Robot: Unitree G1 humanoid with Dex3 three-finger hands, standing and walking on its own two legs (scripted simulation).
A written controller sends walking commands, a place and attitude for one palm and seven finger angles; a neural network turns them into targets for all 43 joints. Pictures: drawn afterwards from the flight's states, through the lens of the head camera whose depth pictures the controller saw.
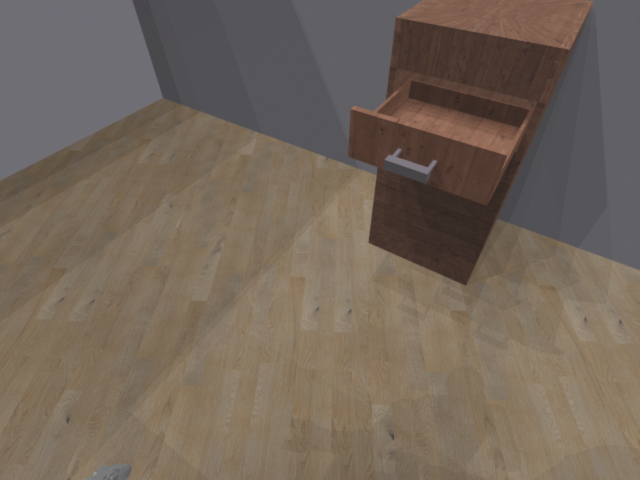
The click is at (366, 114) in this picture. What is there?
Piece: drawer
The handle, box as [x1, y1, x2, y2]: [383, 148, 436, 183]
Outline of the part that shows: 384,160 383,168 425,183 429,177 430,171 436,164 436,161 433,160 427,167 398,158 397,156 401,151 401,149 398,148 392,155 388,155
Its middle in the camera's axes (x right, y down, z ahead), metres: +0.22 -0.18 +0.94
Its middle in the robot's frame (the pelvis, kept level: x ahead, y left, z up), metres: +0.83 -0.17 -0.07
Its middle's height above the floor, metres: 0.69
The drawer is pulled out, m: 0.28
